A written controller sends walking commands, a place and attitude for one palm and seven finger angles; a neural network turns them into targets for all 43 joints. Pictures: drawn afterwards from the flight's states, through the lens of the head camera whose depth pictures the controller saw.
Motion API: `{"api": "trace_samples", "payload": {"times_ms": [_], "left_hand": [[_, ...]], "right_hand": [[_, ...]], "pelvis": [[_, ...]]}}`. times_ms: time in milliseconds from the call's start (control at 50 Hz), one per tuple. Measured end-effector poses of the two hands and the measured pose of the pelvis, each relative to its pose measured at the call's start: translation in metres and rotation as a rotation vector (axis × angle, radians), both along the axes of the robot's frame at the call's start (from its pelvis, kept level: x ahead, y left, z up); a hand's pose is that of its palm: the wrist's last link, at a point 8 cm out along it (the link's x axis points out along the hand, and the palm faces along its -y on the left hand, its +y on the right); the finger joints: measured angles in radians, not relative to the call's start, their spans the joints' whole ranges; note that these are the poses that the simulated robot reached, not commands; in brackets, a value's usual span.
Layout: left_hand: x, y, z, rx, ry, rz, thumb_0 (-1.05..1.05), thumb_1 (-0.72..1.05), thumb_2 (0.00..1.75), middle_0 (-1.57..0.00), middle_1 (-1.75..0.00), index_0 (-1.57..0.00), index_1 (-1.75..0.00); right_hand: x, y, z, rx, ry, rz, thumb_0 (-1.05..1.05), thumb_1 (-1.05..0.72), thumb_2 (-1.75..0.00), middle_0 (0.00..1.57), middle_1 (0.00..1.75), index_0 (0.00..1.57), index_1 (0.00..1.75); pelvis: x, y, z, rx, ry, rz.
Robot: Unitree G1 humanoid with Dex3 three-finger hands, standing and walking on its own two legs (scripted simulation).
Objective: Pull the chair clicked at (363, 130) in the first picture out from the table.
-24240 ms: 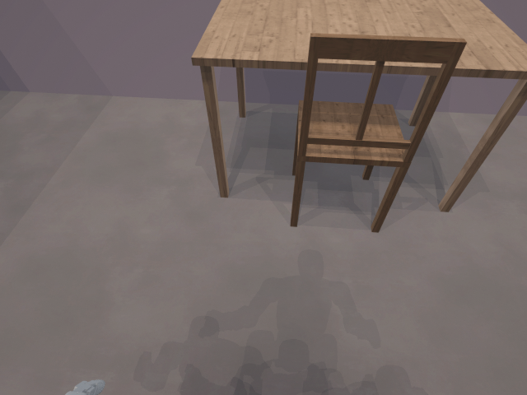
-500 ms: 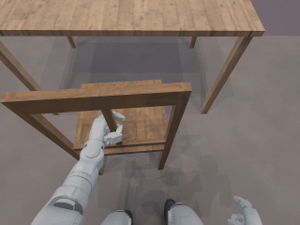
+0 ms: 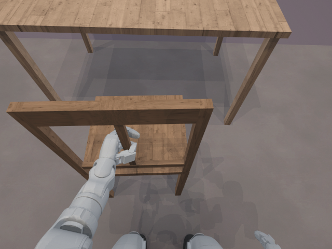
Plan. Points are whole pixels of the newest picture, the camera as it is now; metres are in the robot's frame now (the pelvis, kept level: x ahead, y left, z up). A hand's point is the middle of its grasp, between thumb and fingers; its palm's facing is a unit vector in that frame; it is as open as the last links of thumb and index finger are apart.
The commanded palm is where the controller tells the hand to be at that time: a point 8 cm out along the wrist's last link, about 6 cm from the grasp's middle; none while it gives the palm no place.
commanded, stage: step backward, pulling the chair out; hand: left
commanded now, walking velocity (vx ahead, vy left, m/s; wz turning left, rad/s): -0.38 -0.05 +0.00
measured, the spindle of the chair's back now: (127, 146) +0.38 +0.12 -0.08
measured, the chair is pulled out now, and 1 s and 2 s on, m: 0.34 0.49 0.60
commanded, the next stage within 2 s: stop walking, hand still on the chair in 1.16 s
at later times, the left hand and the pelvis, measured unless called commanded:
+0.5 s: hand (128, 178) +0.28 +0.11 -0.06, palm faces -0.06 -0.98 -0.18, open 5.3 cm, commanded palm +0.27 +0.15 -0.05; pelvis -0.08 -0.01 +0.00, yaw -2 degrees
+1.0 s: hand (122, 212) +0.20 +0.11 -0.06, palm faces -0.04 -0.98 -0.18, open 5.3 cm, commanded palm +0.18 +0.16 -0.05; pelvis -0.16 -0.01 +0.01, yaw -3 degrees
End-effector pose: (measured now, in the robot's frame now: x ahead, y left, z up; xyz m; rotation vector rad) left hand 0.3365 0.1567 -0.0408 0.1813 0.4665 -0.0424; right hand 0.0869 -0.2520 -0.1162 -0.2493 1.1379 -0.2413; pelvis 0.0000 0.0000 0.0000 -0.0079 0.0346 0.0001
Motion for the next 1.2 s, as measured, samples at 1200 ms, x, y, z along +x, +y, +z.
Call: {"api": "trace_samples", "payload": {"times_ms": [1200], "left_hand": [[-0.189, -0.002, 0.003, 0.013, 0.011, 0.03, 0.03, 0.68, 0.78, -0.25, -1.19, -0.5, -1.45]], "right_hand": [[-0.201, -0.026, 0.002, -0.035, -0.019, -0.067, 0.01, -0.91, -0.9, 0.2, 0.3, 0.21, 0.3]], "pelvis": [[-0.191, -0.002, 0.0, -0.008, -0.005, -0.021]]}}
